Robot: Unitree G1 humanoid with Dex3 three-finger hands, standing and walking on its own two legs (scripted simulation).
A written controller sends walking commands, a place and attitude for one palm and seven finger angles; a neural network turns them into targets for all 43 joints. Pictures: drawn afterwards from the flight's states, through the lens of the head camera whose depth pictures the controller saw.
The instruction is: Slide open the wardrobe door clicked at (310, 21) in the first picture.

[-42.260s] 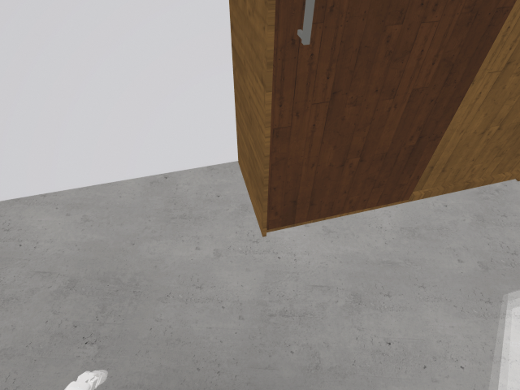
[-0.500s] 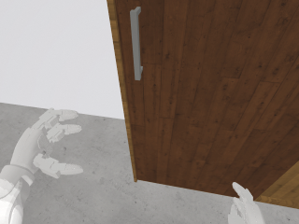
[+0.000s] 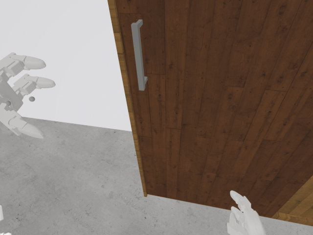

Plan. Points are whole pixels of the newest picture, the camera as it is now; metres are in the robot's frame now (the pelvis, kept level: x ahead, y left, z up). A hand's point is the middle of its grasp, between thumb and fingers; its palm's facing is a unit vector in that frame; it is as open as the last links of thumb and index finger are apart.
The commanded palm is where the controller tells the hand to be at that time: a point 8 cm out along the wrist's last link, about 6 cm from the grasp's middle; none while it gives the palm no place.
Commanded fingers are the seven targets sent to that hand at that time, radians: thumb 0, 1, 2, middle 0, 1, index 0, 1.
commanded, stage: raise the hand with hooked fingers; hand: left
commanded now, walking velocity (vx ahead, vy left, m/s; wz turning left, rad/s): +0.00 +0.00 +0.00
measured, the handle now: (140, 57) +0.53 +0.12 +0.24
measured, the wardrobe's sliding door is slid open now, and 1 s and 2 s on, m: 0.00 0.00 0.00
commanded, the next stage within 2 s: move the hooked fingers beside the handle in 0.50 s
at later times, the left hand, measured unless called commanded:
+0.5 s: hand (32, 98) +0.28 +0.29 +0.26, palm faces +0.08 -0.99 -0.14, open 14.0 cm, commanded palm +0.24 +0.32 +0.26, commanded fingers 0.00 -0.50 0.30 -0.30 -1.20 -0.30 -1.20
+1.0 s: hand (68, 86) +0.34 +0.25 +0.25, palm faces -0.08 -0.99 -0.09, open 14.0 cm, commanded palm +0.30 +0.30 +0.25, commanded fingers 0.00 -0.50 0.30 -0.30 -1.20 -0.30 -1.20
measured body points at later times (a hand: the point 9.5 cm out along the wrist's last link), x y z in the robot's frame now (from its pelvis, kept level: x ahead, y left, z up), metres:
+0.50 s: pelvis +0.00 +0.00 +0.00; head -0.03 -0.03 +0.45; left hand +0.27 +0.34 +0.27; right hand +0.21 -0.21 -0.06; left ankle -0.03 +0.13 -0.74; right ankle +0.02 -0.12 -0.74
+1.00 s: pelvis +0.01 +0.01 +0.00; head -0.01 -0.01 +0.45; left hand +0.34 +0.30 +0.26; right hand +0.20 -0.21 -0.07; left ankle -0.03 +0.13 -0.74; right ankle +0.02 -0.12 -0.74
